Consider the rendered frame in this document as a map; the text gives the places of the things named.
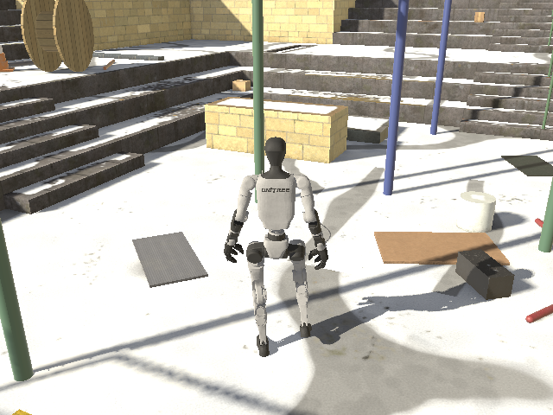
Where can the left robot hand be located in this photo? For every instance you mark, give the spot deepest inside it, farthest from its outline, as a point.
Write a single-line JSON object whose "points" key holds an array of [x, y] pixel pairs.
{"points": [[228, 251]]}

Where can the robot left forearm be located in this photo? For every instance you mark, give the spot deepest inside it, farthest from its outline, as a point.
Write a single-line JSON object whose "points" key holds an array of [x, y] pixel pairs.
{"points": [[234, 231]]}

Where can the robot right forearm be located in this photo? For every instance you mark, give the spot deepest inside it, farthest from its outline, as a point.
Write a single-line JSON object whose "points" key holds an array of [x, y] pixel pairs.
{"points": [[316, 232]]}

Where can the humanoid robot torso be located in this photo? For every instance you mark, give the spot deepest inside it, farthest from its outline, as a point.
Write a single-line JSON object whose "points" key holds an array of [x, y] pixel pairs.
{"points": [[276, 209]]}

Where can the right robot hand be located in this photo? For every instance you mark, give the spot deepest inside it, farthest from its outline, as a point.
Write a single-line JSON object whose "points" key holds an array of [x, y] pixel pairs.
{"points": [[323, 257]]}

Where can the right robot upper arm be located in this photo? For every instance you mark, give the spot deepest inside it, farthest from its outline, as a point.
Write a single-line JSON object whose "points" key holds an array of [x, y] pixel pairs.
{"points": [[303, 183]]}

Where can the robot right foot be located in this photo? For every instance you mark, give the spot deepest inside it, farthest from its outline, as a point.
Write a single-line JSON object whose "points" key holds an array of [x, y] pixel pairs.
{"points": [[305, 330]]}

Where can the left robot upper arm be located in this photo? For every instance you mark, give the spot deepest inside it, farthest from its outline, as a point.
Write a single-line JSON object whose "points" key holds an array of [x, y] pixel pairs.
{"points": [[244, 197]]}

